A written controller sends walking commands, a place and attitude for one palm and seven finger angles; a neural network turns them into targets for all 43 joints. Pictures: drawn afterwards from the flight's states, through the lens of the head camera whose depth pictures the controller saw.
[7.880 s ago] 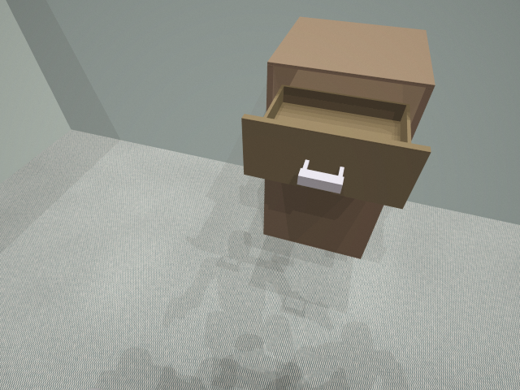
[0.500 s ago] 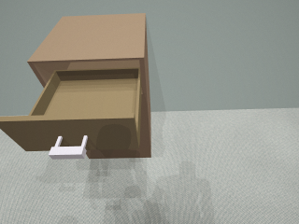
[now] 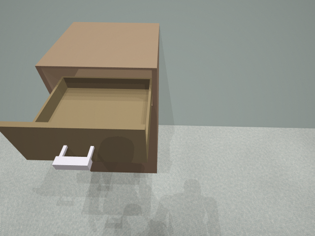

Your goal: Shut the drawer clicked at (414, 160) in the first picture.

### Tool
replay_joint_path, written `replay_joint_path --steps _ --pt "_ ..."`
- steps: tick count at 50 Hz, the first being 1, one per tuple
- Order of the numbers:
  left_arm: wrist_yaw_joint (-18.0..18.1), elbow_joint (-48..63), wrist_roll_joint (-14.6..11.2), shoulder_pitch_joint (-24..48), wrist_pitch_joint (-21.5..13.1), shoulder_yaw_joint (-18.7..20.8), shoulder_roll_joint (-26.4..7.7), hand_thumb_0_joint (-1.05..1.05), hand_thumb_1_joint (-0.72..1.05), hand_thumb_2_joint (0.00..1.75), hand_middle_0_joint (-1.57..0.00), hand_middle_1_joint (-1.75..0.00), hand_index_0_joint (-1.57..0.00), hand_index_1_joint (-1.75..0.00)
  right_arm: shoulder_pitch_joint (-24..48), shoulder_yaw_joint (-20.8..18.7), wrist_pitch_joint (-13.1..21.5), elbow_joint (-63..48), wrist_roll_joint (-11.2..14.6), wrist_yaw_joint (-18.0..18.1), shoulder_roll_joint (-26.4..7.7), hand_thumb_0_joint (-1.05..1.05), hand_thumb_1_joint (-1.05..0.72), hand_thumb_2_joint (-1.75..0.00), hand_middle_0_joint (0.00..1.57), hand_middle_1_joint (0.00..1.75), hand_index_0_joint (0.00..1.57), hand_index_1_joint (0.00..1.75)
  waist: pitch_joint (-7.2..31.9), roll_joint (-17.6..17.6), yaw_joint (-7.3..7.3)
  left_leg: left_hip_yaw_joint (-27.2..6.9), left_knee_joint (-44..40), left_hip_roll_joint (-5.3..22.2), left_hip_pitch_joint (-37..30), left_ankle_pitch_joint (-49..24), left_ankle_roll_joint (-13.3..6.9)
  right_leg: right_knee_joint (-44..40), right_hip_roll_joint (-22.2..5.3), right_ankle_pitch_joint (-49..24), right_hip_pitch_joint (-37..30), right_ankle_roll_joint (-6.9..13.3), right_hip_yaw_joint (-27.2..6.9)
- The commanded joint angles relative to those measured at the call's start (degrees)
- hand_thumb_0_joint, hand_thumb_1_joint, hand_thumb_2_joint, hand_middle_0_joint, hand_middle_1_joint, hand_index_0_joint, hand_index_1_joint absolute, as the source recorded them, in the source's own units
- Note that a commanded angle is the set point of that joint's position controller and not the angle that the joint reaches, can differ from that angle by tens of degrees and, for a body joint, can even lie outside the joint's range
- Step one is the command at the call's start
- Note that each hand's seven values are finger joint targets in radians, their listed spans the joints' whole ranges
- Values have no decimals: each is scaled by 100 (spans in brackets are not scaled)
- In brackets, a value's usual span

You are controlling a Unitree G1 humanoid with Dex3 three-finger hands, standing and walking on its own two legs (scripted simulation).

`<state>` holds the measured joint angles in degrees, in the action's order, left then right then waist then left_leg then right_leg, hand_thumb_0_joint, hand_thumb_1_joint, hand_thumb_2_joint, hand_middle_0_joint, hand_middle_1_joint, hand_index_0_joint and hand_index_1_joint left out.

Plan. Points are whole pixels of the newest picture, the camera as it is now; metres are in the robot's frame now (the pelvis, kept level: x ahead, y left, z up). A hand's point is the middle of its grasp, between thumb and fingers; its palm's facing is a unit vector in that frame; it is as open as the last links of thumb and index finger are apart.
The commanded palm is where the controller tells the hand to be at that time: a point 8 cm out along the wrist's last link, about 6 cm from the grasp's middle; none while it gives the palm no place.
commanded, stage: shuffle to correct the standing spot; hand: left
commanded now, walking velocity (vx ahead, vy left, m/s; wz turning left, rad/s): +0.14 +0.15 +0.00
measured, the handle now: (75, 156) +0.34 +0.28 -0.02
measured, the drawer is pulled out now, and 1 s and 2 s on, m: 0.30 0.30 0.29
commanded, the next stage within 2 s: come to a stop and stand still in 0.08 s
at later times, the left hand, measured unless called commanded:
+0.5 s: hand out of the picture +0.05 +0.25 -0.18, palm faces +0.01 -0.98 -0.21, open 7.4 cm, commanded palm none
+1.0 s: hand out of the picture +0.06 +0.20 -0.18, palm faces +0.03 -0.98 -0.18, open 7.3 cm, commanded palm none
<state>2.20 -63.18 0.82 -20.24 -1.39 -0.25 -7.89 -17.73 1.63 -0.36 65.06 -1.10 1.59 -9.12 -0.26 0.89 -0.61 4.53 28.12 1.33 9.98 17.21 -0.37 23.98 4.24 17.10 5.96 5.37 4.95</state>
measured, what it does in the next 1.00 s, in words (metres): steps on the spot: left foot, then right foot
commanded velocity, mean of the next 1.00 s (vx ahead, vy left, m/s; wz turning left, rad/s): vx -0.01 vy -0.04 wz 0.00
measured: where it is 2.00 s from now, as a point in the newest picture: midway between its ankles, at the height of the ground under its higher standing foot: outside the picture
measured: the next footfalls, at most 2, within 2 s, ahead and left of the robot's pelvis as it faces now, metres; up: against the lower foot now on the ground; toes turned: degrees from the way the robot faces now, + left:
left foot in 0.30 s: +0.09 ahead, +0.15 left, +0.00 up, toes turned +2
right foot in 0.62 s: +0.07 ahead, -0.05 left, +0.00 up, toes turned -5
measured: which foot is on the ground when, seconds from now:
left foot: up 0.00-0.28, down 0.30-1.00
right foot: down 0.00-0.30, up 0.32-0.60, down 0.62-1.00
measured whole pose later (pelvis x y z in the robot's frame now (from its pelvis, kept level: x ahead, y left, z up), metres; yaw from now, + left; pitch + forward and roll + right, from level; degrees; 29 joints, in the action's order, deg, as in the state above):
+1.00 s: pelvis +0.05 +0.03 +0.00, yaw -1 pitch -1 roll +0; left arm 1.6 -61.5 0.5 -15.9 -0.1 0.9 -9.5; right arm -15.6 0.8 0.2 64.5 -1.1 2.1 -7.7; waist -1.3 -1.7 -0.5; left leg 3.7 25.7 1.6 10.9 14.0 0.4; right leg 25.6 1.8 15.0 10.2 3.6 5.1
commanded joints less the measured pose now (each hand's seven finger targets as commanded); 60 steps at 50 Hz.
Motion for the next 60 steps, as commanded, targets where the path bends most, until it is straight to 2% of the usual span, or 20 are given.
replay_joint_path --steps 1,6,12,13,14,16,19,28,29,31,33,37,40,42,44,53,54,55,57,60 --pt "45 163 53 -671 -78 259 -926 0 90 90 -20 -30 -20 -30 61 -163 40 -375 -7 -42 -452 0 -90 -90 20 30 20 30 -823 -711 -211 -141 973 140 1673 880 -49 -1302 -2144 -104 -215 404 -2297" --pt "37 292 89 -627 -149 380 -1052 0 90 90 -20 -30 -20 -30 246 -230 112 -614 29 -136 -367 0 -90 -90 20 30 20 30 -644 -346 -209 -252 1548 235 2126 859 -23 -992 -2417 -1645 -577 925 -2022" --pt "-14 292 50 -227 -29 309 -837 0 90 90 -20 -30 -20 -30 -487 -192 200 -411 19 -112 -179 0 -90 -90 20 30 20 30 -474 -526 261 70 -47 -75 -125 -764 -27 153 -1339 -1367 923 93 -630" --pt "-18 296 39 -306 0 241 -646 0 90 90 -20 -30 -20 -30 -900 -249 245 -301 -23 -70 -462 0 -90 -90 20 30 20 30 -267 119 367 -412 -262 317 -610 -1349 -176 1032 -967 -752 1186 -150 -343" --pt "-9 327 -16 -543 38 186 -401 0 90 90 -20 -30 -20 -30 -1007 -317 278 -327 -62 -18 -869 0 -90 -90 20 30 20 30 31 1163 267 -1883 -770 1466 -817 -1937 -731 1868 -561 778 1714 -434 -3" --pt "7 453 15 -571 99 162 -365 0 90 90 -20 -30 -20 -30 -564 -360 191 -563 -19 35 -986 0 -90 -90 20 30 20 30 -249 535 113 -2461 -1296 2075 212 -1624 -1331 2632 -649 1861 1458 -429 -384" --pt "-39 346 41 -405 220 201 -428 0 90 90 -20 -30 -20 -30 195 -313 160 -656 -41 57 -799 0 -90 -90 20 30 20 30 -618 741 10 -1932 -1483 1764 1137 -928 -1105 2677 -814 1342 1310 -427 -451" --pt "-146 695 78 -375 277 320 -405 0 90 90 -20 -30 -20 -30 480 -549 27 -822 -92 76 -1079 0 -90 -90 20 30 20 30 160 461 -50 -1166 -767 1480 1014 -785 -784 1133 -565 335 749 -479 -244" --pt "-138 681 86 -499 245 335 -443 0 90 90 -20 -30 -20 -30 498 -546 -1 -866 -76 51 -1006 0 -90 -90 20 30 20 30 112 279 -118 -903 -428 1185 1247 -460 -573 484 -547 -93 439 -483 -268" --pt "-73 799 127 -244 145 366 -1020 0 90 90 -20 -30 -20 -30 390 -414 -63 -995 1 -15 -329 0 -90 -90 20 30 20 30 -62 -1497 39 16 790 92 1719 691 33 -804 -1810 -76 674 -17 -1899" --pt "-54 988 101 263 100 337 -1072 0 90 90 -20 -30 -20 -30 465 -419 -104 -995 -22 -65 -306 0 -90 -90 20 30 20 30 -90 -1009 90 -213 1722 73 1213 958 43 -1057 -2049 151 1491 433 -1853" --pt "-23 913 62 414 23 271 -825 0 90 90 -20 -30 -20 -30 207 -326 -43 -746 -4 -63 -199 0 -90 -90 20 30 20 30 -209 -861 182 -188 1272 131 1028 517 73 -578 -1637 -1531 1008 373 -1214" --pt "-36 736 -9 265 15 236 -767 0 90 90 -20 -30 -20 -30 -48 -268 68 -523 21 -21 -213 0 -90 -90 20 30 20 30 0 -348 174 -263 -467 151 104 -543 49 -44 -1329 -1742 780 66 -985" --pt "-53 682 -43 82 22 198 -543 0 90 90 -20 -30 -20 -30 9 -260 172 -484 -5 32 -474 0 -90 -90 20 30 20 30 -24 408 -21 -900 -605 744 22 -1904 -242 64 -918 -1398 779 -291 -740" --pt "-39 521 -35 123 42 195 -582 0 90 90 -20 -30 -20 -30 164 -205 165 -377 -4 45 -390 0 -90 -90 20 30 20 30 -89 767 -49 -816 -713 693 296 -1702 -245 -70 -932 -1210 425 -360 -694" --pt "-61 163 -28 -14 -35 103 -561 0 90 90 -20 -30 -20 -30 -67 -156 154 -147 35 45 -346 0 -90 -90 20 30 20 30 -276 -160 32 -595 -916 473 107 -809 -108 -592 -1039 -1008 406 -297 -786" --pt "217 -26 49 -466 -125 101 -683 0 90 90 -20 -30 -20 -30 457 -248 210 -490 88 7 -621 0 -90 -90 20 30 20 30 -474 32 -175 -298 378 478 423 -839 59 -453 -1430 -3391 590 -598 -1201" --pt "171 264 4 -155 -172 105 -964 0 90 90 -20 -30 -20 -30 46 -206 106 -645 78 -33 -244 0 -90 -90 20 30 20 30 -16 -45 215 -409 487 228 449 229 34 -648 -1740 -2083 503 -317 -1516" --pt "91 393 3 127 -184 105 -875 0 90 90 -20 -30 -20 -30 -187 -199 75 -593 21 -69 -265 0 -90 -90 20 30 20 30 23 -288 313 -367 250 207 139 35 -1 -733 -1589 -656 860 30 -1317" --pt "73 414 -12 132 -156 81 -613 0 90 90 -20 -30 -20 -30 -400 -197 150 -559 15 -65 -373 0 -90 -90 20 30 20 30 -206 -307 304 -555 -130 344 164 -525 -86 -436 -1193 -369 996 -59 -958"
